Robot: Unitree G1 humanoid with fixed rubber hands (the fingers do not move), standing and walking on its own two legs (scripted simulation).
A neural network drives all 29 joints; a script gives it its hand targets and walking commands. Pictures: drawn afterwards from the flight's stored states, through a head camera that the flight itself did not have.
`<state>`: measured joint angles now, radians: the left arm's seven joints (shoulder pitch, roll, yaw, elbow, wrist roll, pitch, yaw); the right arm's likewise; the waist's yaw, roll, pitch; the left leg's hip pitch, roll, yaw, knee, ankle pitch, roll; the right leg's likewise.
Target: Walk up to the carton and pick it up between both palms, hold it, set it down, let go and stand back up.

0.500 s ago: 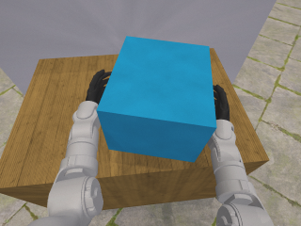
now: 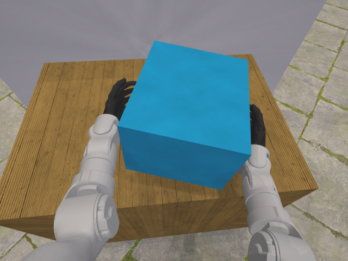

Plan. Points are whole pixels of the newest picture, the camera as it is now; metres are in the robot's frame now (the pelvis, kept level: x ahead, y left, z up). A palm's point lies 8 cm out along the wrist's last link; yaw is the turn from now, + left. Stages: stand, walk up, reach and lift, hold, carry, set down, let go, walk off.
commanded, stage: set down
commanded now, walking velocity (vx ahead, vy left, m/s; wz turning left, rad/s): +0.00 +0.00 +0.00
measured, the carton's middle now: (187, 113) +0.44 -0.03 +0.04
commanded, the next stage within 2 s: none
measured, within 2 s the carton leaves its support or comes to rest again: rests again in 1.14 s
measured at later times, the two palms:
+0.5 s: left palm (116, 117) +0.45 +0.15 +0.03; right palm (247, 143) +0.36 -0.18 +0.01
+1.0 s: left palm (119, 124) +0.45 +0.15 +0.00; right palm (243, 146) +0.37 -0.18 -0.01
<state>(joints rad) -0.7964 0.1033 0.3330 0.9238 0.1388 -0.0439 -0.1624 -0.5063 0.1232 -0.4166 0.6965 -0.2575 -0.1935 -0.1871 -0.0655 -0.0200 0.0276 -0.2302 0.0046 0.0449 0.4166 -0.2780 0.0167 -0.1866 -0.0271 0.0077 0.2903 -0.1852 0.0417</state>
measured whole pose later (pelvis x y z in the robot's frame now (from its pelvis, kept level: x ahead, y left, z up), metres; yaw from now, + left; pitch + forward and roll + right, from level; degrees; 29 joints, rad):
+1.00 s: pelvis -0.02 +0.01 -0.01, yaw -1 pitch +20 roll -3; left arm -1.01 0.18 0.33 1.33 0.14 -0.40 -0.12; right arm -0.69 0.09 -0.59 0.98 -0.33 -0.49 -0.19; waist -0.07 -0.02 -0.02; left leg -0.60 0.02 0.04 0.52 -0.26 0.02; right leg -0.51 -0.02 0.01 0.29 -0.13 0.05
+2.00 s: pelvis -0.06 +0.03 -0.03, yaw -2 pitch +21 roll -5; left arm -1.02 0.36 -0.06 1.34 -0.20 -0.16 -0.07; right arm -0.83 -0.04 -0.30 1.14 0.09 -0.22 -0.29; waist -0.09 0.02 -0.14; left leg -0.77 0.02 0.04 0.69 -0.29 0.04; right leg -0.67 -0.01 0.01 0.45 -0.14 0.05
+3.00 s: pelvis -0.09 +0.03 -0.04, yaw -2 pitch +17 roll -5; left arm -0.70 0.42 -0.11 1.16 -0.33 -0.19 -0.11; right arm -0.63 -0.03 -0.21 1.08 0.15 -0.18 -0.32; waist -0.09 0.02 -0.16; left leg -0.79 0.02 0.04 0.79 -0.31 0.06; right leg -0.70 -0.01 0.01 0.58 -0.18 0.05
